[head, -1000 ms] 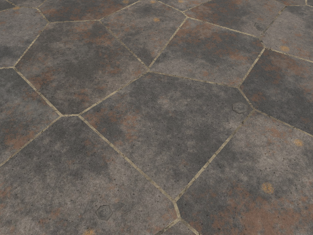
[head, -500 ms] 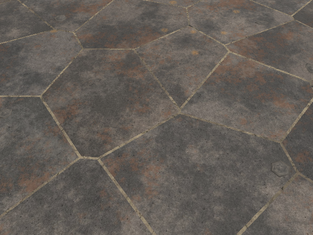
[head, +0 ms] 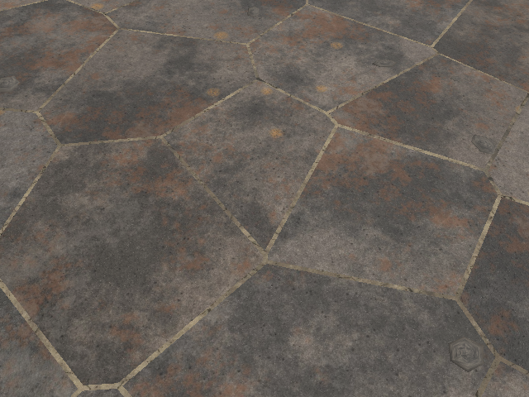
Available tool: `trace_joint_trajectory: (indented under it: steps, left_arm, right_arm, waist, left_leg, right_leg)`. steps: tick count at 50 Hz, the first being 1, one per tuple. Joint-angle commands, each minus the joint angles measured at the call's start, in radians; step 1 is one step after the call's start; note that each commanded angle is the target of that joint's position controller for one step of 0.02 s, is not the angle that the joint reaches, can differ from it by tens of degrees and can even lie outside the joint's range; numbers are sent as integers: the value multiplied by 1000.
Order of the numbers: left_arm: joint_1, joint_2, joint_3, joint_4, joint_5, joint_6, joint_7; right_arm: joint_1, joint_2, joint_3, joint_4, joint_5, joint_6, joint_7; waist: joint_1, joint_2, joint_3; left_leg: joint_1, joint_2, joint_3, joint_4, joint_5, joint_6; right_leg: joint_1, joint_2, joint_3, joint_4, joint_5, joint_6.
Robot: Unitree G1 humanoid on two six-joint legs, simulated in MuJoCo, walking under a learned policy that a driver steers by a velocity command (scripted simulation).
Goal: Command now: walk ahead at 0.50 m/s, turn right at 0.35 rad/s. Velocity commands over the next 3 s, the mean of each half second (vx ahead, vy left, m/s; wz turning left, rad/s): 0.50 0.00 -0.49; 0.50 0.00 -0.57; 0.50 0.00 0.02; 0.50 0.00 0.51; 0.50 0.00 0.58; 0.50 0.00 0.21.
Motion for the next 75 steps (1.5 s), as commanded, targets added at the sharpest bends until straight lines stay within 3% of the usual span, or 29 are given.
trace_joint_trajectory:
  steps: [1, 7, 9, 11, 12, 13, 14, 15, 17, 22, 30, 33, 35, 36, 37, 38, 39, 40, 42, 52, 58, 60, 61, 62, 63, 64, 66, 70, 75]
  left_arm:
    - [-65, 24, -2, -66, 5, -8, -15]
    - [-190, 24, -10, -158, 2, -5, -54]
    - [-143, 58, 6, -172, 1, -2, -65]
    - [103, 142, 54, -123, -3, 2, -60]
    - [262, 236, 88, -94, -1, 11, -38]
    - [250, 308, 94, -99, -9, 5, -35]
    - [295, 227, 70, -110, 2, 2, -32]
    - [250, 177, 58, -111, 8, -6, -28]
    - [105, 114, 38, -150, 8, -13, -28]
    - [94, 151, 42, -176, 9, -17, -2]
    - [214, 153, 45, -151, -6, 5, 15]
    - [213, 153, 47, -157, -1, 15, 23]
    - [183, 122, 35, -179, 4, 18, 22]
    - [171, 72, 15, -203, 17, 14, 17]
    - [322, 8, -5, -228, -10, 3, 15]
    - [326, 107, 7, -209, -20, 2, 17]
    - [223, 171, 25, -219, -17, 7, 17]
    - [162, 167, 27, -234, -8, 12, 19]
    - [130, 135, 31, -254, 0, 17, 10]
    - [-33, 34, -6, -326, 4, 19, -22]
    - [-149, 66, -3, -379, 4, 7, -45]
    - [48, 126, 32, -324, 13, 3, -38]
    - [212, 189, 60, -279, 20, 5, -25]
    - [322, 306, 81, -266, 41, 8, -9]
    - [333, 261, 65, -273, 37, 6, -8]
    - [279, 201, 44, -264, 32, 1, -13]
    - [156, 122, 20, -253, 22, -8, -19]
    - [62, 85, 20, -228, 36, -48, -19]
    - [90, 108, 31, -182, 43, -52, 6]
  right_arm:
    - [-48, -151, -26, -62, 6, -17, -17]
    - [31, -179, -38, -34, 24, 24, -26]
    - [1, -210, -48, -52, 27, 40, -35]
    - [-30, -219, -48, -73, 27, 57, -44]
    - [-16, -198, -37, -100, 13, 49, -45]
    - [87, -36, 13, -142, -11, 13, -19]
    - [-32, -127, -3, -159, 35, -34, -1]
    - [-121, -161, -12, -187, 66, -58, 7]
    - [-147, -163, -21, -181, 28, -62, -7]
    - [-169, -125, -25, -222, 0, -8, -17]
    - [-397, -117, -13, -316, 23, -21, 6]
    - [-368, -159, -26, -321, 27, -37, 16]
    - [-208, -198, -47, -285, 15, -49, 11]
    - [-50, -252, -62, -270, -2, -51, 3]
    - [56, -326, -83, -235, -9, -35, 3]
    - [44, -238, -63, -246, 16, -28, 8]
    - [-5, -171, -45, -264, 20, -20, 5]
    - [-58, -156, -37, -272, 10, -11, 3]
    - [-107, -124, -24, -261, -2, -7, 1]
    - [-58, -194, -47, -200, 22, -7, 4]
    - [31, -249, -56, -141, 55, 28, 5]
    - [15, -250, -47, -128, 63, 39, 2]
    - [19, -212, -30, -135, 49, 35, 0]
    - [83, -97, 10, -179, 20, 18, 9]
    - [82, -128, 6, -163, 39, -4, 11]
    - [9, -203, -21, -183, 72, -7, 14]
    - [-55, -183, -22, -194, 54, 3, 9]
    - [2, -118, -22, -172, 50, 62, 2]
    - [-108, -94, -18, -213, 39, 64, 12]
  waist:
    - [8, 90, 58]
    - [-19, 83, 93]
    - [26, 123, 37]
    - [162, 122, -101]
    - [214, -1, -210]
    - [90, -222, -309]
    - [165, -120, -364]
    - [170, -83, -226]
    - [84, 55, -91]
    - [27, 23, -24]
    - [117, -45, 2]
    - [89, -74, -9]
    - [4, -81, -90]
    - [-66, -2, -228]
    - [-10, 338, -370]
    - [-24, 299, -332]
    - [-50, 190, -192]
    - [-35, 116, -108]
    - [10, 134, -22]
    - [-9, 97, 29]
    - [-11, 128, 62]
    - [117, 132, -53]
    - [189, 108, -167]
    - [172, -128, -324]
    - [183, -165, -441]
    - [179, -101, -282]
    - [109, -57, -101]
    - [21, -59, -19]
    - [39, -21, 38]
  left_leg:
    - [-85, 258, -42, -140, 226, 113]
    - [170, 339, 21, -20, 426, 88]
    - [199, 345, 52, 114, 767, 64]
    - [113, 295, 92, 459, 914, 20]
    - [-141, 250, 98, 779, 604, -23]
    - [-590, 19, -27, 1113, -358, -81]
    - [-717, 25, -218, 1203, -393, -54]
    - [-796, 78, -219, 1180, -300, -27]
    - [-677, 153, -208, 1003, -173, -27]
    - [-565, 164, -179, 739, -46, -98]
    - [-446, 63, -182, 288, 280, -95]
    - [-408, 58, -200, 242, 158, -64]
    - [-171, 72, -187, 200, 148, -11]
    - [92, 227, -326, 235, 112, 54]
    - [445, 461, -778, 166, -73, 221]
    - [435, 487, -906, 108, -285, 214]
    - [310, 442, -749, 90, -295, 165]
    - [176, 399, -614, 74, -183, 135]
    - [-4, 333, -445, 22, -16, 116]
    - [-47, 284, -93, -78, 238, 127]
    - [90, 349, -93, 4, 391, 106]
    - [49, 301, -50, 242, 667, 68]
    - [-119, 253, -29, 463, 543, 28]
    - [-519, 108, -19, 875, -17, -45]
    - [-625, 48, -206, 1057, -416, -47]
    - [-713, 100, -237, 1112, -366, -40]
    - [-689, 178, -200, 1016, -211, -39]
    - [-566, 209, -217, 945, -47, -62]
    - [-640, 191, -223, 703, 188, -70]
  right_leg:
    - [57, 10, -43, -147, 157, -1]
    - [-16, 41, -106, -268, 11, -47]
    - [100, 99, -169, -263, -98, -81]
    - [444, 183, -197, -319, -91, -139]
    - [761, 44, 46, -338, -85, -207]
    - [1094, -193, 619, -446, -234, -404]
    - [1145, -211, 732, -565, -297, -394]
    - [1053, -180, 579, -574, -221, -341]
    - [743, -102, 366, -593, -19, -284]
    - [492, -36, 222, -666, 148, -276]
    - [504, 13, 229, -586, -25, -178]
    - [597, -24, 319, -487, -12, -163]
    - [570, 35, 302, -333, 85, -122]
    - [445, 96, 225, -73, -12, -84]
    - [81, 235, 96, 257, -493, -13]
    - [-55, 156, 118, 406, -558, -3]
    - [-97, 117, 106, 447, -466, 4]
    - [-71, 80, 67, 435, -391, 11]
    - [-3, 24, 59, 355, -313, 10]
    - [60, 17, -30, -104, 8, 18]
    - [136, 68, -102, -297, -116, -37]
    - [452, 131, -150, -393, -75, -82]
    - [745, 67, -76, -351, -24, -115]
    - [1125, -233, 363, -371, -93, -252]
    - [1128, -330, 632, -510, -121, -310]
    - [1013, -288, 468, -524, -125, -260]
    - [753, -196, 223, -582, -89, -196]
    - [540, -152, 21, -724, 0, -178]
    - [585, -126, -154, -752, 71, -147]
